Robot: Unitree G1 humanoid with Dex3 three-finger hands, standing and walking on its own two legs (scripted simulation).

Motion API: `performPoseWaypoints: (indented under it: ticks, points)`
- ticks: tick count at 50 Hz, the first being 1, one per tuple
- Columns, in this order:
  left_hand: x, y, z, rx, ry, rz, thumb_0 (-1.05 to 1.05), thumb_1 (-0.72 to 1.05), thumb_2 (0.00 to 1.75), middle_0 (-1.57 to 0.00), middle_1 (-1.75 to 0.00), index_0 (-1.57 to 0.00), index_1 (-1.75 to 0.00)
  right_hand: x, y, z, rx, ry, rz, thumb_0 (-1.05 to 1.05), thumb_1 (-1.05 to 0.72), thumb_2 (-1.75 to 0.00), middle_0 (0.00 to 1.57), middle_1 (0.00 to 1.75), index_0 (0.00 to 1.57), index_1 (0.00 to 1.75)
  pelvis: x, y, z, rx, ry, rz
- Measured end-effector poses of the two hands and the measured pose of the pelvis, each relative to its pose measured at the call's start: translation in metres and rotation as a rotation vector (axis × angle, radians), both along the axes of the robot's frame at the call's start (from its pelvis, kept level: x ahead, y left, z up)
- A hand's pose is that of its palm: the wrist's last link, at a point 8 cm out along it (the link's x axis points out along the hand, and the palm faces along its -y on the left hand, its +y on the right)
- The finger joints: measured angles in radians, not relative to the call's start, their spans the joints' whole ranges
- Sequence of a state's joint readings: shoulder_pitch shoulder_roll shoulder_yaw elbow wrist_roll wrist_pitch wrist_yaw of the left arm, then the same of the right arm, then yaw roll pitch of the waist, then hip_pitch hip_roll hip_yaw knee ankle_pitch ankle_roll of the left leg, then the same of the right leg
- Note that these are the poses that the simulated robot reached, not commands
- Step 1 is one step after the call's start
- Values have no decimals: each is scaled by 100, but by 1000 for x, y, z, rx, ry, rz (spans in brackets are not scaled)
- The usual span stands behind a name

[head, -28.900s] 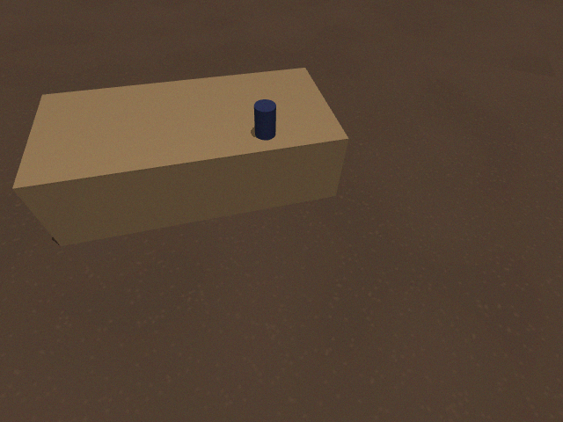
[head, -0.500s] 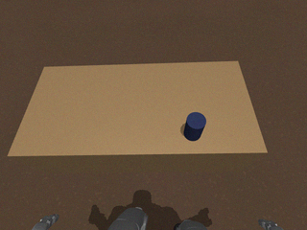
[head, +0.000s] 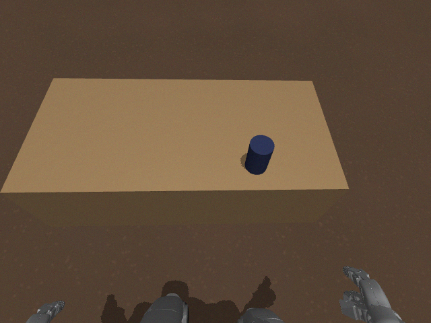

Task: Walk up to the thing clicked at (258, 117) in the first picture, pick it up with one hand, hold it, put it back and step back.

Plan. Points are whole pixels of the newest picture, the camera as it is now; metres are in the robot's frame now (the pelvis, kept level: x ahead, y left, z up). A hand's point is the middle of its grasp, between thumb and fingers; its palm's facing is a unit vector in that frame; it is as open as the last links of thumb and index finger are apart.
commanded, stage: step back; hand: right
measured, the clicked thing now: (258, 155) +0.67 -0.14 -0.33
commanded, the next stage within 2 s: none
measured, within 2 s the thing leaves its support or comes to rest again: neither
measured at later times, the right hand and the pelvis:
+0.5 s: hand out of the picture -0.07 -0.24 -0.15, palm faces -0.12 +0.90 -0.41, open 7.4 cm; pelvis -0.15 +0.03 -0.01, yaw +4 degrees
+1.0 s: hand out of the picture -0.18 -0.24 -0.15, palm faces -0.01 +0.94 -0.34, open 7.4 cm; pelvis -0.31 +0.02 +0.01, yaw -3 degrees
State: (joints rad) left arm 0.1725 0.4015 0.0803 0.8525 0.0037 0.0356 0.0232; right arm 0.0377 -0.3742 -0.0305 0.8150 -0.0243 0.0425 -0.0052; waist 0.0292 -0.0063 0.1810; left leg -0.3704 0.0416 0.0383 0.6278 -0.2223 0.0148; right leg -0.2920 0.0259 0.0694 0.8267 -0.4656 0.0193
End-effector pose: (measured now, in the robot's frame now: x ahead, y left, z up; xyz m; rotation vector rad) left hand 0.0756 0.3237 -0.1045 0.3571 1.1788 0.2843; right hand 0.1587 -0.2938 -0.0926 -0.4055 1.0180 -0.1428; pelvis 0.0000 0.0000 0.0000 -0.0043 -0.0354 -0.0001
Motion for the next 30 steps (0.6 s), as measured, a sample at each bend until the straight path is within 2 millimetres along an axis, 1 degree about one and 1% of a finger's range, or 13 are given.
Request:
performPoseWaypoints:
  ticks: [2, 4, 7, 9, 11, 13, 17, 19, 21, 23, 26, 28, 30]
  points:
    - [-17, -6, -1, 19, 17, -12, 1, 90, 89, -20, -30, -20, -30, -13, -9, -11, 19, -10, -17, 1, -90, -90, 21, 30, 20, 30, -13, -5, -7, -1, -9, -12]
    - [-35, -15, 3, 21, 34, -17, 1, 90, 89, -20, -30, -20, -30, -31, -16, -20, 37, 4, -46, 1, -90, -90, 21, 30, 20, 30, -26, -8, -7, -38, -26, 5]
    - [-60, -22, 14, 20, 44, -19, 1, 90, 89, -20, -30, -21, -30, -65, -19, -24, 56, 66, -79, 1, -90, -90, 20, 30, 20, 30, -38, -11, 0, 11, -14, -15]
    - [-71, -22, 21, 27, 50, -15, 1, 90, 89, -20, -30, -21, -30, -89, -21, -25, 63, 105, -96, 1, -90, -90, 20, 30, 20, 30, -46, -10, 6, 30, -5, -15]
    - [-75, -20, 26, 36, 44, -15, 1, 90, 89, -20, -30, -21, -30, -113, -23, -26, 55, 142, -104, 1, -90, -90, 20, 30, 20, 30, -56, -8, 8, 32, 10, 2]
    - [-76, -16, 29, 48, 18, -22, 1, 90, 89, -21, -30, -21, -30, -138, -24, -29, 37, 185, -105, 1, -90, -90, 20, 30, 20, 30, -67, -6, 8, 27, 19, 15]
    - [-76, -5, 27, 60, -67, -29, 1, 90, 89, -20, -30, -21, -30, -179, -20, -33, -4, 265, -87, 1, -90, -90, 20, 30, 20, 30, -93, 2, 2, 6, 17, 58]
    - [-80, 3, 21, 55, -107, -27, 1, 90, 89, -20, -30, -21, -30, -194, -14, -33, -20, 282, -70, 1, -90, -90, 20, 30, 20, 30, -108, 8, -2, 0, 11, 81]
    - [-85, 12, 11, 39, -138, -25, 1, 90, 89, -20, -30, -21, -30, -205, -7, -33, -37, 279, -53, 1, -90, -90, 20, 30, 20, 30, -124, 15, -9, -6, 4, 100]
    - [-95, 20, 0, 19, -146, -22, 1, 90, 89, -20, -30, -21, -30, -218, 2, -28, -45, 263, -54, 1, -90, -90, 20, 30, 20, 30, -140, 21, -12, 32, -21, 88]
    - [-117, 24, -7, -15, -110, -7, 1, 90, 89, -20, -30, -21, -30, -234, 15, -14, -40, 224, -51, 1, -90, -90, 20, 30, 20, 30, -158, 29, -6, 0, -28, 76]
    - [-134, 24, -6, -36, -88, 6, 1, 90, 89, -20, -30, -20, -30, -243, 20, -2, -45, 207, -50, 1, -90, -90, 21, 30, 20, 30, -168, 31, 2, -27, -20, 86]
    - [-151, 25, -4, -50, -79, 15, 1, 90, 89, -20, -30, -21, -30, -248, 23, 7, -53, 192, -46, 1, -90, -90, 21, 30, 20, 30, -178, 32, 8, -31, -4, 69]
